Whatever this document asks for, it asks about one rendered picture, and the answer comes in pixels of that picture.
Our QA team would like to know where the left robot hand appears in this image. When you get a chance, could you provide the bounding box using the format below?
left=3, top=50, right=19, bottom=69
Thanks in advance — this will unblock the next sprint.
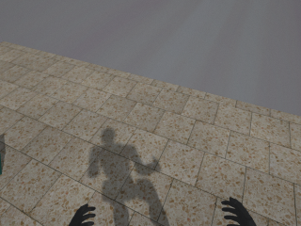
left=69, top=203, right=96, bottom=226

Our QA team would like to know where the right robot hand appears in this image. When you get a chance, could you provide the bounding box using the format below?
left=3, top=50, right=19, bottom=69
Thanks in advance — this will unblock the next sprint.
left=221, top=197, right=257, bottom=226

